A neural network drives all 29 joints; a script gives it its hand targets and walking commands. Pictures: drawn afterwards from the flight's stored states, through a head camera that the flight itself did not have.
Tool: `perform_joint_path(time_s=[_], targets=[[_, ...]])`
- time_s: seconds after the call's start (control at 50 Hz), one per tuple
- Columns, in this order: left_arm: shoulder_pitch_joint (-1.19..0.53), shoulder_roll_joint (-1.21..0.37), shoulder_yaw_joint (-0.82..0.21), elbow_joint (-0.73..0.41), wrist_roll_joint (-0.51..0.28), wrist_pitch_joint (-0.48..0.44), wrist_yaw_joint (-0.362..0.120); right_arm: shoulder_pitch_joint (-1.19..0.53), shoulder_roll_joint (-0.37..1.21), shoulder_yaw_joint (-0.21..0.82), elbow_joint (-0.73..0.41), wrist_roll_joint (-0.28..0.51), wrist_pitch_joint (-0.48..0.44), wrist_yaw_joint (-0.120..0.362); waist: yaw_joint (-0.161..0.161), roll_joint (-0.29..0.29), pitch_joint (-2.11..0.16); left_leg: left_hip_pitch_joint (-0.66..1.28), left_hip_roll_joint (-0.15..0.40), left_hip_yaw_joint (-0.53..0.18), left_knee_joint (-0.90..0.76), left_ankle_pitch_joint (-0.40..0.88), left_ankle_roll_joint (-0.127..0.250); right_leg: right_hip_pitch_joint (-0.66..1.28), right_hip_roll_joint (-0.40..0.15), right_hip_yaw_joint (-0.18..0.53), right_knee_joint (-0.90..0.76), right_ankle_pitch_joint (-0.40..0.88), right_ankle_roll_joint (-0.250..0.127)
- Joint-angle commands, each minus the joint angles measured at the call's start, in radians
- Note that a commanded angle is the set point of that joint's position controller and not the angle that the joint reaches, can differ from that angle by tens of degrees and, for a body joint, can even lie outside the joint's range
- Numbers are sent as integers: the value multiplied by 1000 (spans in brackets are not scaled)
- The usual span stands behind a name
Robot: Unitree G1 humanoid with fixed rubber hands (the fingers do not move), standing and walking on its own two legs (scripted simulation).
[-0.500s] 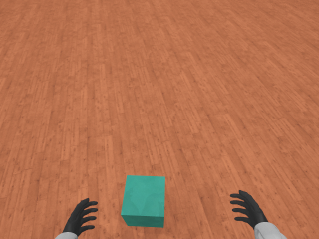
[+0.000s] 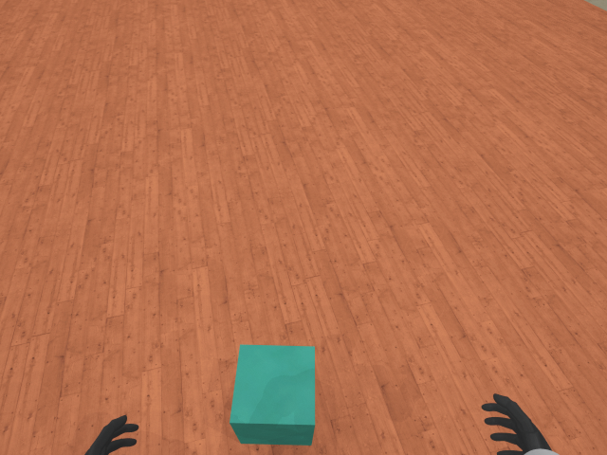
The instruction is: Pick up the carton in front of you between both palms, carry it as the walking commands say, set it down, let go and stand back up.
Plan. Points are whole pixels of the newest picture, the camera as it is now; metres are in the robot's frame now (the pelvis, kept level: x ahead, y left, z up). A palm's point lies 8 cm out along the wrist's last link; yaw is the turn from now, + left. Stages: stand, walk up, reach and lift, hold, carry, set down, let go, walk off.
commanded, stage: stand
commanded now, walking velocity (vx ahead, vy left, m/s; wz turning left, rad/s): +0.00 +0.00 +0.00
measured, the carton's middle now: (276, 396) +0.38 +0.08 -0.65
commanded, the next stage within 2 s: none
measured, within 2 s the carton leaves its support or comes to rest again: neither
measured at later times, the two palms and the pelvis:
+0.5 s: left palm out of the picture +0.09 +0.31 -0.10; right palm out of the picture +0.10 -0.29 -0.09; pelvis -0.01 +0.01 +0.01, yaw +0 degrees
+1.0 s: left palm out of the picture +0.06 +0.32 -0.10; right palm out of the picture +0.08 -0.29 -0.09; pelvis -0.02 +0.01 +0.01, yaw +0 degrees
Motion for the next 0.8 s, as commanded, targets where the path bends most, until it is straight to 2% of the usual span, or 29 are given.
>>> perform_joint_path(time_s=[0.0,0.46,0.78], targets=[[-18,135,29,-41,-2,-18,6,-38,-156,-34,-35,3,-17,-3,-1,41,-73,140,115,-94,-48,373,7,-72,-103,48,-58,357,25],[-55,165,3,130,-5,-35,8,-78,-188,-21,117,15,-23,8,-7,37,-27,142,127,-121,-136,273,11,-49,-126,75,-136,266,17],[-71,185,-11,214,-10,-39,4,-86,-214,-12,181,21,-23,13,-8,36,-11,137,131,-134,-174,216,11,-41,-135,82,-171,232,9]])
